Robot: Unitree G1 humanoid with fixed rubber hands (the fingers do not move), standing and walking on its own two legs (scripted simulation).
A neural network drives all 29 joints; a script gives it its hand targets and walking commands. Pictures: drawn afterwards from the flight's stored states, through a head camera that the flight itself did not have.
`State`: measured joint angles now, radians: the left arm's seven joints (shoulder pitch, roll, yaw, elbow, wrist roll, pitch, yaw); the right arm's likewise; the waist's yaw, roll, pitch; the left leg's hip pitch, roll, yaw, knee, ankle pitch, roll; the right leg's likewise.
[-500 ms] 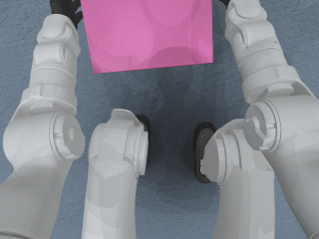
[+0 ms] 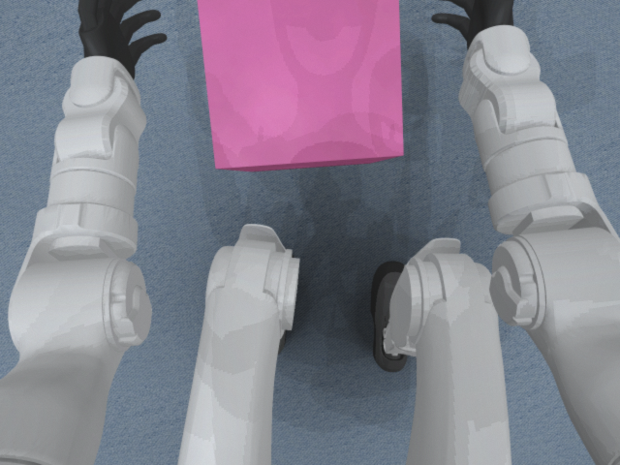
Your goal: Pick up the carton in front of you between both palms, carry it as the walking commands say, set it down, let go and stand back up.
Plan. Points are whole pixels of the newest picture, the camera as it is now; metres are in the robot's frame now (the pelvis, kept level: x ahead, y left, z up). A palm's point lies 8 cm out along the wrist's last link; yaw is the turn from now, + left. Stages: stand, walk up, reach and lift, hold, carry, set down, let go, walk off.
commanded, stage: set down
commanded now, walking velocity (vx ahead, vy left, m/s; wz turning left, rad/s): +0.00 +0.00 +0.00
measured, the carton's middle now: (305, 93) +0.50 +0.07 -0.28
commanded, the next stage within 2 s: let go in 0.80 s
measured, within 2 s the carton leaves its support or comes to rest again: neither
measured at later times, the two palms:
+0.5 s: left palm out of the picture +0.49 +0.27 +0.03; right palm out of the picture +0.55 -0.12 +0.02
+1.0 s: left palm out of the picture +0.47 +0.27 +0.16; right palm out of the picture +0.52 -0.13 +0.15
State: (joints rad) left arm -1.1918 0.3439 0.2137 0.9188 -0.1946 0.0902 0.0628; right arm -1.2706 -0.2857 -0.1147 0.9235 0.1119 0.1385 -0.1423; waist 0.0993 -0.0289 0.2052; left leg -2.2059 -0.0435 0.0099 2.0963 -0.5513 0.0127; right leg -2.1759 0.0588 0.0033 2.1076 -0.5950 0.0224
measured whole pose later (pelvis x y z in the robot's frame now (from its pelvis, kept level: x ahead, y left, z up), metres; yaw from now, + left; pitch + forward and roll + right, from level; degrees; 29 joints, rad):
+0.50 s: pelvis +0.02 +0.00 +0.13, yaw +0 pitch +46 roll -1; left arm -1.03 0.32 0.31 0.80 -0.11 0.16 -0.01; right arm -1.13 -0.23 -0.17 0.82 0.03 0.20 -0.12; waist 0.10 -0.04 -0.04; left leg -1.96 -0.04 -0.01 1.64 -0.48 0.00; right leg -1.94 0.06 0.02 1.65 -0.51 0.01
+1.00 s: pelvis +0.05 +0.00 +0.26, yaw +0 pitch +42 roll -1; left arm -0.80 0.26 0.33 0.78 0.03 0.10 -0.10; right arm -0.86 -0.13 -0.23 0.75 -0.10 0.16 -0.11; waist 0.08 -0.03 -0.09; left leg -1.48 -0.04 -0.02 1.09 -0.34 0.02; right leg -1.46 0.05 0.04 1.09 -0.36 0.02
